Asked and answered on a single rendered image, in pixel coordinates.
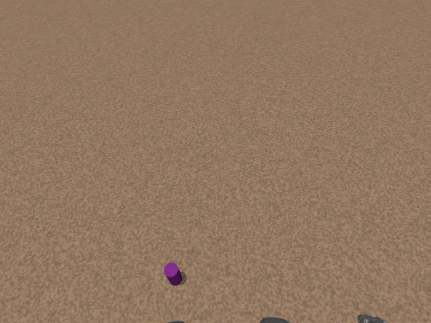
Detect can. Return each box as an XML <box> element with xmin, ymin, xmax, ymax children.
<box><xmin>164</xmin><ymin>262</ymin><xmax>183</xmax><ymax>286</ymax></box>

